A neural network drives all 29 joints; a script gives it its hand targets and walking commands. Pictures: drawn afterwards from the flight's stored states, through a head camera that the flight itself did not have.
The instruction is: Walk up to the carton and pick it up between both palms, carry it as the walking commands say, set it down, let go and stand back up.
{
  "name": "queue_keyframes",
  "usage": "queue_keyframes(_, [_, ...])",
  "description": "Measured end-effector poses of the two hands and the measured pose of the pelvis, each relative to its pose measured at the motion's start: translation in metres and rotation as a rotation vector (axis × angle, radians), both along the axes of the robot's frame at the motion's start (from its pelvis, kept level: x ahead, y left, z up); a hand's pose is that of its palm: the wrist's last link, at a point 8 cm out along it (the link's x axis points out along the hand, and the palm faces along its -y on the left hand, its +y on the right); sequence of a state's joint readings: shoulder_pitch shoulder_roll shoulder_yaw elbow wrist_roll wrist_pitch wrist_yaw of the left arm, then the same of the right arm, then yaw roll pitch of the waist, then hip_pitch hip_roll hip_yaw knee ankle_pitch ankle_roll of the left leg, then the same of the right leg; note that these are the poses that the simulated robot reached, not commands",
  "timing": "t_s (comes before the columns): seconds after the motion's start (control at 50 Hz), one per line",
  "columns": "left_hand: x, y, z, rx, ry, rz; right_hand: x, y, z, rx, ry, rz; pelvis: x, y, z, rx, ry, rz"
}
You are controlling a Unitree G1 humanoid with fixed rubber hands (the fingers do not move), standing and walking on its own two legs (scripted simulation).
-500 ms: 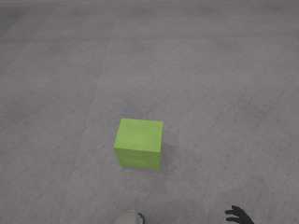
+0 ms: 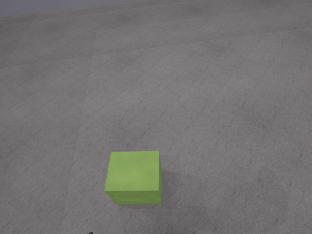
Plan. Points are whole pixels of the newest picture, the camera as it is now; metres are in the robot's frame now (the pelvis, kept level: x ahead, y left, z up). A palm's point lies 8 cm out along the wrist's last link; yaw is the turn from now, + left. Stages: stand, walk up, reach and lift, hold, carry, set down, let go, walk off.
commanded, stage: walk up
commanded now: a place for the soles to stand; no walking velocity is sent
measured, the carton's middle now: (137, 178) +0.48 +0.18 -0.63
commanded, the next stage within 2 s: none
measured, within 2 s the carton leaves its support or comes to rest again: neither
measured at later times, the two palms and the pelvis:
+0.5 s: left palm out of the picture +0.08 +0.30 -0.12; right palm out of the picture +0.09 -0.21 -0.12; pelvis +0.01 +0.04 +0.00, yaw +2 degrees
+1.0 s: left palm out of the picture +0.02 +0.30 -0.13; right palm out of the picture +0.03 -0.23 -0.13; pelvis -0.01 +0.03 +0.00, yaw +5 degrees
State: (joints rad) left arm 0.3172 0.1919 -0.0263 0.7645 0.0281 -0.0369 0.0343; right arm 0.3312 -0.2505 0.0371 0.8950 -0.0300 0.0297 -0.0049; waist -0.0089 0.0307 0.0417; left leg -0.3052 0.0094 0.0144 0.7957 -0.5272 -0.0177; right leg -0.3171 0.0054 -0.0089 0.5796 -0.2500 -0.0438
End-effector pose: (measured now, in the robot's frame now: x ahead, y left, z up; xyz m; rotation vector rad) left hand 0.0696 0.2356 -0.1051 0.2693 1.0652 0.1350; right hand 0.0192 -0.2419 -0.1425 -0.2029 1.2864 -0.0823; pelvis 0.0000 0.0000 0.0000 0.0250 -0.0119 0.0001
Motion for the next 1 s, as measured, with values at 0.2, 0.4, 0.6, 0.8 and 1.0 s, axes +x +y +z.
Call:
queue_keyframes(0.2, [0.014,0.024,-0.013,-0.019,0.047,0.036,0.067,0.005,0.010,-0.058,-0.094,0.031,0.016,0.018,-0.002,-0.020,-0.001,0.019])
queue_keyframes(0.4, [0.019,0.058,-0.013,-0.002,0.030,0.036,0.074,0.022,0.022,-0.069,-0.117,0.041,0.014,0.034,0.001,-0.027,-0.011,0.023])
queue_keyframes(0.6, [-0.003,0.061,-0.011,-0.004,0.052,0.045,0.066,0.030,0.022,-0.050,-0.129,0.052,0.001,0.038,0.003,-0.024,-0.020,0.035])
queue_keyframes(0.8, [-0.041,0.055,-0.017,-0.011,0.137,0.070,0.031,0.020,0.017,-0.059,-0.043,0.041,-0.007,0.033,0.004,-0.029,-0.008,0.056])
queue_keyframes(1.0, [-0.049,0.061,-0.021,-0.005,0.167,0.092,0.006,0.016,0.017,-0.084,0.032,0.041,-0.006,0.034,0.003,-0.036,0.000,0.085])
